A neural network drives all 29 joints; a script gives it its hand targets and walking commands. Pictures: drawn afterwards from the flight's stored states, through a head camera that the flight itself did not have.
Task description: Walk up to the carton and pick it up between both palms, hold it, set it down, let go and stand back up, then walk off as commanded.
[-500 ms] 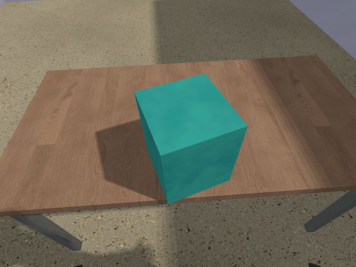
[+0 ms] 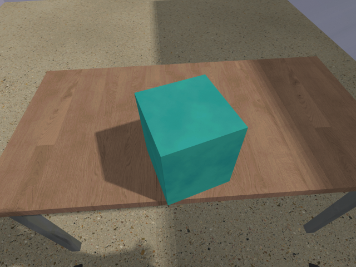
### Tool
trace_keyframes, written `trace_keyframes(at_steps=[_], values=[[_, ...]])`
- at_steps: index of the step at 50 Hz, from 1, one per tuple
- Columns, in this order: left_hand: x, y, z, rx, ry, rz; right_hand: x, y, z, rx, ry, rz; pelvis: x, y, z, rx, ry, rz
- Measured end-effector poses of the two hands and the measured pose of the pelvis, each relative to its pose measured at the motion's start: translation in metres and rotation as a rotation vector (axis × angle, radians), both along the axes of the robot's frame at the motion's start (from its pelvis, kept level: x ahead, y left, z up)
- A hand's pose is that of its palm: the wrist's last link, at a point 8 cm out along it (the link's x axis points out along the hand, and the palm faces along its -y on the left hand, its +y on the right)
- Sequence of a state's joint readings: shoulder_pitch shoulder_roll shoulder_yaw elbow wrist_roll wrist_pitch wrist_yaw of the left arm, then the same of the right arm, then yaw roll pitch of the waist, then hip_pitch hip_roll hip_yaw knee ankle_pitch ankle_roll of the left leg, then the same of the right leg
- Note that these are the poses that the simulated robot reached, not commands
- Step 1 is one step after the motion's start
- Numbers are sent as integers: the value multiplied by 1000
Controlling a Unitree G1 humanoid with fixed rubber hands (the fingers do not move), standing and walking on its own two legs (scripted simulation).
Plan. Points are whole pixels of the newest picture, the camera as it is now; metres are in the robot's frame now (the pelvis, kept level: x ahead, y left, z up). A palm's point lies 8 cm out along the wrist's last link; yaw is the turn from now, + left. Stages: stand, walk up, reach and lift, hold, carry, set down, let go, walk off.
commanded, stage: walk up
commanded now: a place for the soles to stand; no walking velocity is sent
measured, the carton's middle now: (186, 141) +0.43 +0.01 -0.01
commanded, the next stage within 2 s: reach and lift in 0.42 s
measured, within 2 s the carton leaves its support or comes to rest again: neither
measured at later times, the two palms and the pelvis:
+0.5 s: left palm out of the picture +0.08 +0.29 -0.12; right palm out of the picture +0.09 -0.30 -0.11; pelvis +0.00 +0.00 +0.00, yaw +0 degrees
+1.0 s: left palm (85, 238) +0.19 +0.24 -0.05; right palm (334, 253) +0.17 -0.32 -0.08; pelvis +0.01 -0.03 +0.00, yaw +0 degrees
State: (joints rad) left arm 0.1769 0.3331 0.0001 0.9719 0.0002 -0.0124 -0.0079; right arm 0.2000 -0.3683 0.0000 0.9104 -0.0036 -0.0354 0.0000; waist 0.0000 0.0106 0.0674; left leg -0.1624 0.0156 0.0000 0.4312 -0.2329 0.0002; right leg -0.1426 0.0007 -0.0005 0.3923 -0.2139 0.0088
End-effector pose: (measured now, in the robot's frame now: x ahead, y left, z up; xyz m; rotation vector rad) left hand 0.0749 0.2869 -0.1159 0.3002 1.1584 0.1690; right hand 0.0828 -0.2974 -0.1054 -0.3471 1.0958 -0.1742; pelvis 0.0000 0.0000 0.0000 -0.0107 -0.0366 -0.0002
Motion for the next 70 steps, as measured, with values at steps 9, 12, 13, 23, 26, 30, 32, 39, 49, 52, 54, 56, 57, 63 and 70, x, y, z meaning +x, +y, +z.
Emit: trace_keyframes(at_steps=[9, 12, 13, 23, 26, 30, 32, 39, 49, 52, 54, 56, 57, 63, 70], values=[[-1, -1, -2, -7, 10, 3, 0, -1, 2, -5, -1, 0, 0, -1, 0, 1, -1, 0], [-1, -1, -2, -5, 13, 3, 0, -1, 1, -3, 0, 0, 0, -1, 0, 0, -1, 0], [-1, -1, -1, -4, 14, 3, 0, -1, 0, -2, 1, 0, 0, -1, 0, 0, -1, 0], [-2, 0, 1, 4, 18, 4, -1, 0, -3, 8, 4, 0, 0, -1, 0, 1, 0, 0], [9, -1, 0, 26, 54, 28, 9, 1, -5, 7, -21, 58, -5, -2, -4, 12, 13, 5], [53, -14, 4, 31, 19, 11, 33, -2, -9, 26, -57, 100, -12, -7, -12, 27, 20, 8], [75, -23, 11, 25, -22, -6, 42, -7, -7, 26, -73, 98, -11, -11, -12, 30, 22, 6], [129, -47, 44, 17, -190, -55, 68, -20, 10, 38, -190, 98, 6, -24, -10, 14, -8, -14], [118, -47, 65, 29, -282, 2, 90, -21, 28, 98, -331, 90, 12, -31, -5, 10, -68, -6], [104, -49, 62, 19, -271, 8, 85, -16, 26, 115, -329, 95, 6, -29, -3, 8, -72, -5], [96, -50, 60, 13, -272, 8, 80, -14, 28, 117, -334, 102, 1, -28, -2, 8, -73, -4], [89, -50, 59, 10, -287, 6, 75, -11, 30, 116, -339, 108, -4, -26, -1, 8, -75, -3], [87, -49, 59, 10, -300, 6, 72, -10, 33, 114, -345, 113, -6, -25, -1, 7, -77, -3], [84, -46, 66, 17, -412, 21, 61, -4, 50, 107, -389, 144, -15, -19, -1, 5, -85, 0], [85, -57, 68, -12, -475, 69, 63, 4, 63, 166, -450, 145, -18, -15, -1, 4, -89, 2]])
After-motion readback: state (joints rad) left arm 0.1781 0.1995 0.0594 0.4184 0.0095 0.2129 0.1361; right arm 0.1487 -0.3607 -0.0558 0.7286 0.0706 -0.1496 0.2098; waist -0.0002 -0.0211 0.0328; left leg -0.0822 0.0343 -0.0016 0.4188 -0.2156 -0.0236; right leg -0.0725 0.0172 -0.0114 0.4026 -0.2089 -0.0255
